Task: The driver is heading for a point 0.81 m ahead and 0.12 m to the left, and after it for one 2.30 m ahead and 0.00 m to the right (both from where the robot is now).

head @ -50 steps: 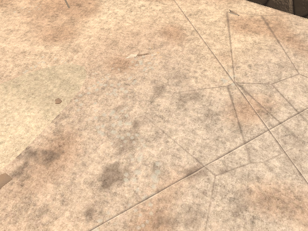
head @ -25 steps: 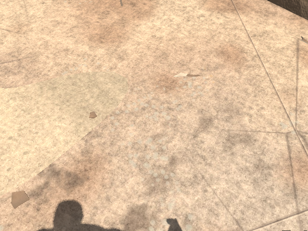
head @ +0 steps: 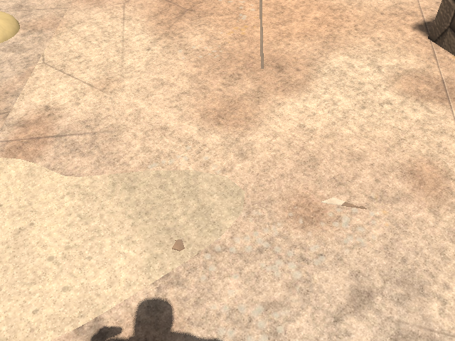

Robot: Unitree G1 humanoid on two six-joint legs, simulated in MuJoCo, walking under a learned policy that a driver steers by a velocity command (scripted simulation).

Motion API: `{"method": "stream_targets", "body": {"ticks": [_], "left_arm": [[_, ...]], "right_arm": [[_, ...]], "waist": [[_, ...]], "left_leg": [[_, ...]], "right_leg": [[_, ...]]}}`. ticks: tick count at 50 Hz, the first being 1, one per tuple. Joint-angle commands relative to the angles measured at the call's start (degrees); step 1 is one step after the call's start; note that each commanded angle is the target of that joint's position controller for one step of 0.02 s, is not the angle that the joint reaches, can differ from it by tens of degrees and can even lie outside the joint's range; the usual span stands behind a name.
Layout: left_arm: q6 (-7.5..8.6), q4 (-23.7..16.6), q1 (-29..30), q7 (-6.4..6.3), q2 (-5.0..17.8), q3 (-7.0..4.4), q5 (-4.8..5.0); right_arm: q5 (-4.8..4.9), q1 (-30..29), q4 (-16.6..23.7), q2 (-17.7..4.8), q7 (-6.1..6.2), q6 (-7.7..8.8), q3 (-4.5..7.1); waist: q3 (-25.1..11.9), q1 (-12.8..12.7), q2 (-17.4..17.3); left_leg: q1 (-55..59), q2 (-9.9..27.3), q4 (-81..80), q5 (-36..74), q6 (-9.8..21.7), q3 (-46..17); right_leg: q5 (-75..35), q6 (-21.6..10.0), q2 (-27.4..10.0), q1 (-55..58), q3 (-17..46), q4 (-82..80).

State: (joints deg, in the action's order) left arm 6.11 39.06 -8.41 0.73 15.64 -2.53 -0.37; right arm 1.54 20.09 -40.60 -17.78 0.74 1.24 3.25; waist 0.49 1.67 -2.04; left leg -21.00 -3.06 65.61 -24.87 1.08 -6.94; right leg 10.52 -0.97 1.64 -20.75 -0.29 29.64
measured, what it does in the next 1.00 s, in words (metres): walks ahead, turning left: left foot, then right foot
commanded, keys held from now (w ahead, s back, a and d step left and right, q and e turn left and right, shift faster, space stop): w+q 0.58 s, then w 0.20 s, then w+e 0.22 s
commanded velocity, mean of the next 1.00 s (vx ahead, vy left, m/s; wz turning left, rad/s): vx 0.50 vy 0.00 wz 0.41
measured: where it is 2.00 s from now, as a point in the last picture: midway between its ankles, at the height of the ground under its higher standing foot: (164, 195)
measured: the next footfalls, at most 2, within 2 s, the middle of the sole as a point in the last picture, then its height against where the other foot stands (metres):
left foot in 0.42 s outside the picture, level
right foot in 0.92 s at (207, 275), level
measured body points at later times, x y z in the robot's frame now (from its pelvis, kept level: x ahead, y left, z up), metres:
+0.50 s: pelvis +0.25 +0.07 -0.01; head +0.30 +0.09 +0.44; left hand +0.22 +0.37 -0.13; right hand +0.53 -0.12 -0.09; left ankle +0.31 +0.16 -0.73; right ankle +0.13 -0.11 -0.64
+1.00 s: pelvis +0.55 +0.12 -0.01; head +0.58 +0.13 +0.44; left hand +0.62 +0.43 -0.09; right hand +0.71 -0.12 -0.12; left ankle +0.35 +0.18 -0.66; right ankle +0.66 +0.08 -0.73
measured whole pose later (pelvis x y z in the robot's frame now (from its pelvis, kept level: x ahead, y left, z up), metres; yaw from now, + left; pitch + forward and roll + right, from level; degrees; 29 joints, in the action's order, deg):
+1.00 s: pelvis +0.55 +0.12 -0.01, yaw +23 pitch +2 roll +0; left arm 5.7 40.6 -7.4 2.8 16.8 -2.3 0.9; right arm 0.3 20.0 -43.8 -17.4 0.2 2.9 2.8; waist 1.4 1.9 -0.5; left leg -12.1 -3.3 57.3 -27.3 1.7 -4.9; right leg 8.9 -3.7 3.0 -24.6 -0.6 31.5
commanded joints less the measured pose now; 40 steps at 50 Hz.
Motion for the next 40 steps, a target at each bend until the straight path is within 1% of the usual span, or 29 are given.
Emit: {"method": "stream_targets", "body": {"ticks": [1, 2, 3, 5, 7, 9, 11, 13, 15, 16, 17, 18, 19, 20, 21, 22, 23, 24, 25, 26, 27, 28, 30, 32, 34, 35, 37, 38, 40], "left_arm": [[-0.11, -1.0, -5.2, -0.55, 5.8, -1.82, -0.46], [0.09, -0.6, -5.1, -0.61, 5.5, -1.84, -0.36], [0.32, 0.0, -5.3, -0.60, 5.6, -1.94, -0.10], [0.61, 1.2, -5.8, -0.60, 7.1, -2.48, 0.11], [0.48, 2.3, -6.0, -0.68, 8.3, -2.90, 0.02], [0.16, 2.9, -5.7, -0.78, 9.0, -3.02, 0.11], [-0.20, 3.8, -6.4, -0.97, 9.8, -3.11, 0.31], [-0.64, 5.0, -8.2, -1.09, 10.7, -3.29, 0.69], [-1.25, 6.0, -9.5, -1.06, 11.7, -3.57, 1.24], [-1.61, 6.3, -9.7, -1.08, 12.2, -3.74, 1.55], [-1.95, 6.4, -9.5, -1.18, 12.9, -3.96, 1.77], [-2.29, 6.4, -9.4, -1.41, 13.9, -4.29, 2.03], [-2.70, 6.3, -9.2, -1.67, 14.9, -4.58, 2.23], [-3.02, 6.0, -8.4, -1.92, 14.8, -4.50, 2.47], [-2.79, 5.2, -8.8, -2.17, 12.9, -3.68, 1.57], [-1.58, 1.7, -14.9, -1.14, 3.9, -0.71, -1.20], [0.59, 0.9, -9.7, -0.32, 8.0, -1.02, 0.47], [1.62, -1.0, -3.3, 0.08, 11.1, -1.92, 2.74], [2.18, -1.5, -2.2, -0.16, 10.2, -1.48, 2.43], [2.20, -0.8, -2.5, -0.58, 10.0, -1.61, 0.93], [1.65, -0.4, -3.8, -0.64, 10.5, -1.96, 0.15], [0.98, -0.2, -4.6, -0.58, 10.3, -2.06, -0.14], [-0.11, 0.2, -5.1, -0.59, 8.5, -1.66, -0.57], [-0.58, -0.5, -1.9, -0.58, 6.6, -0.93, -0.68], [-0.43, -1.2, 2.4, -0.23, 5.1, -0.23, -0.57], [-0.26, -1.5, 4.6, 0.03, 4.5, 0.06, -0.39], [0.05, -2.4, 8.4, 0.55, 4.5, 0.19, 0.28], [0.18, -2.9, 9.7, 0.76, 5.0, 0.06, 0.59], [0.44, -3.6, 11.3, 1.24, 6.0, -0.23, 0.78]], "right_arm": [[-0.25, -4.3, 6.5, -6.4, -0.35, 0.72, 2.07], [0.11, -4.0, 6.6, -5.2, -0.60, 0.46, 1.92], [0.18, -4.1, 6.7, -4.0, -0.76, 0.17, 1.69], [-0.15, -6.0, 7.8, -2.8, -0.90, -0.19, 1.34], [-0.31, -7.9, 8.5, -2.3, -1.10, -0.17, 1.08], [-0.24, -10.1, 8.8, -1.9, -1.70, 0.18, 0.86], [-0.25, -13.9, 9.6, -1.2, -2.45, 0.65, 0.47], [-0.17, -17.6, 10.7, -0.6, -3.20, 0.88, 0.18], [0.04, -19.9, 11.9, -0.9, -3.87, 0.89, 0.24], [0.03, -20.5, 12.4, -1.3, -4.16, 0.86, 0.43], [-0.11, -20.0, 12.7, -2.1, -4.32, 0.76, 0.82], [-0.35, -18.5, 12.7, -3.2, -4.33, 0.52, 1.40], [-0.51, -14.4, 12.0, -4.9, -4.21, 0.23, 2.35], [-0.39, -5.9, 9.9, -7.4, -3.76, -0.03, 3.88], [-0.14, 4.3, 7.3, -11.0, -2.66, -0.66, 5.73], [0.40, 2.6, 7.6, -17.9, -2.01, -0.26, 6.49], [0.02, 4.9, 9.4, -13.5, -2.24, 0.68, 5.16], [-0.59, 3.0, 8.5, -10.4, -2.49, 1.53, 4.13], [-0.49, -0.3, 8.3, -9.2, -2.45, 1.97, 3.71], [-0.60, -4.2, 8.7, -7.7, -2.36, 2.07, 3.16], [-1.31, -6.5, 9.4, -6.6, -2.17, 2.20, 2.68], [-1.55, -7.6, 9.6, -6.4, -2.00, 2.25, 2.55], [-1.24, -7.4, 8.5, -6.5, -1.45, 2.58, 2.51], [-1.25, -5.9, 7.0, -7.3, -0.72, 2.68, 2.57], [-1.04, -4.3, 5.5, -7.2, -0.34, 2.57, 2.42], [-0.94, -3.2, 4.8, -7.3, -0.27, 2.53, 2.39], [-0.77, -0.6, 3.2, -8.1, -0.32, 2.60, 2.44], [-0.63, 0.3, 2.5, -8.3, -0.40, 2.62, 2.46], [-0.50, 1.6, 1.3, -8.2, -0.45, 2.45, 2.42]], "waist": [[-0.2, -3.8, 8.1], [0.1, -3.4, 9.1], [0.2, -3.2, 9.1], [1.1, -3.1, 7.7], [1.3, -3.4, 6.6], [1.5, -4.0, 6.1], [2.5, -5.4, 5.6], [3.6, -6.6, 5.1], [4.5, -6.9, 5.2], [4.5, -6.5, 5.4], [3.7, -5.5, 6.0], [2.0, -4.1, 7.2], [-0.8, -1.3, 7.9], [-5.2, 3.7, 6.8], [-10.2, 8.3, 3.0], [-15.1, 0.7, -13.8], [-24.1, 5.1, -8.2], [-15.1, 6.0, -4.7], [-9.3, 3.3, -0.7], [-5.8, 0.7, 1.5], [-4.4, -1.4, 0.3], [-3.8, -2.6, -0.3], [-2.9, -3.3, 0.0], [-1.3, -2.2, -0.2], [-0.5, -0.3, -1.0], [-0.1, 0.8, -1.4], [0.8, 2.7, -1.6], [1.5, 3.2, -1.8], [2.3, 3.6, -2.2]], "left_leg": [[-20.2, 7.6, 3.8, 6.6, -0.9, -1.1], [-19.0, 8.1, 2.6, 7.5, -1.0, -0.2], [-18.9, 8.4, 1.8, 8.0, -1.2, 0.6], [-20.7, 8.9, -1.6, 10.1, -1.8, 1.0], [-22.2, 9.3, -6.3, 14.0, -2.3, 1.1], [-21.2, 9.2, -12.7, 19.9, -2.2, 2.3], [-19.3, 8.7, -19.2, 24.8, -1.6, 4.4], [-18.2, 8.1, -23.9, 26.2, -0.8, 6.4], [-17.8, 7.6, -27.2, 24.4, 0.4, 7.7], [-17.0, 6.9, -28.4, 22.4, 1.3, 8.6], [-14.7, 5.5, -29.3, 19.6, 2.5, 9.9], [-11.1, 3.6, -29.5, 16.6, 3.7, 11.6], [-5.2, 1.4, -30.0, 14.2, 5.3, 12.9], [6.7, -0.8, -33.4, 17.0, 7.4, 13.4], [24.5, 1.8, -34.5, 18.3, 10.0, 6.7], [44.7, 18.0, -37.2, 12.0, 20.4, -25.1], [47.2, 22.4, -46.7, 1.0, 23.8, -41.5], [41.2, 20.6, -48.7, 3.9, 20.3, -33.3], [32.3, 18.2, -49.1, 9.1, 18.4, -26.6], [24.3, 16.0, -49.4, 16.0, 16.9, -21.3], [18.7, 14.3, -50.5, 21.7, 16.5, -18.0], [15.3, 13.4, -51.6, 24.4, 16.5, -16.7], [10.6, 12.6, -52.6, 30.2, 16.8, -12.6], [8.1, 11.0, -53.3, 32.3, 15.8, -8.5], [6.7, 8.6, -53.1, 30.1, 13.4, -4.9], [6.2, 8.1, -53.0, 27.5, 12.4, -4.1], [6.8, 9.1, -53.4, 22.8, 11.8, -5.0], [8.4, 10.1, -52.9, 21.7, 11.8, -6.0], [13.9, 12.4, -50.8, 22.2, 11.6, -7.7]], "right_leg": [[1.8, -8.0, -16.6, 17.8, 18.7, -16.0], [-0.5, -8.0, -15.6, 16.3, 15.6, -17.3], [-2.8, -8.5, -15.5, 15.7, 13.2, -18.2], [-7.3, -9.6, -16.2, 15.4, 9.7, -19.8], [-11.7, -10.0, -16.6, 16.8, 6.2, -20.4], [-14.2, -9.3, -15.7, 17.6, 1.9, -20.5], [-15.3, -8.3, -15.1, 18.0, -1.8, -20.6], [-15.9, -7.8, -15.7, 19.7, -4.0, -20.4], [-18.6, -7.2, -16.8, 22.7, -5.5, -19.4], [-22.5, -6.7, -17.3, 24.2, -6.5, -18.0], [-30.8, -6.1, -17.4, 25.4, -7.7, -15.4], [-41.1, -5.6, -17.4, 26.4, -8.8, -11.3], [-49.8, -5.0, -17.1, 26.5, -9.9, -4.5], [-51.3, -3.6, -15.7, 22.7, -11.4, 6.4], [-38.0, -1.4, -13.6, 9.8, -11.4, 22.3], [19.7, 2.1, -2.7, -17.2, -8.3, 43.6], [23.9, 1.7, -0.5, -23.5, 5.3, 51.0], [17.8, 0.8, -3.3, -27.8, 6.0, 49.9], [12.6, 0.3, -5.6, -26.0, 5.6, 44.7], [10.0, 0.9, -7.3, -22.3, 5.4, 39.9], [8.0, 1.4, -8.4, -18.2, 5.9, 37.2], [7.2, 2.1, -8.5, -15.8, 5.7, 35.4], [5.2, 4.0, -8.3, -14.2, 4.1, 31.1], [-1.4, 5.3, -7.9, -14.4, 3.0, 24.1], [-10.8, 5.4, -6.9, -12.0, 2.4, 14.7], [-15.0, 5.2, -6.1, -10.2, 2.1, 10.5], [-19.4, 4.6, -4.8, -8.3, 1.9, 5.7], [-19.3, 4.1, -4.7, -8.8, 2.3, 4.1], [-16.6, 2.5, -4.7, -11.6, 2.8, 1.4]]}}
Keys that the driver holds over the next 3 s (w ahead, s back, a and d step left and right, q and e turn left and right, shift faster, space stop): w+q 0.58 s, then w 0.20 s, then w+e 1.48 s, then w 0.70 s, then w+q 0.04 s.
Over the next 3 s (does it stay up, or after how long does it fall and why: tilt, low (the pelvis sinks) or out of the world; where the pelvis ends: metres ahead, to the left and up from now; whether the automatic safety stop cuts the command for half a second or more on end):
stays up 1.57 0.02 0.00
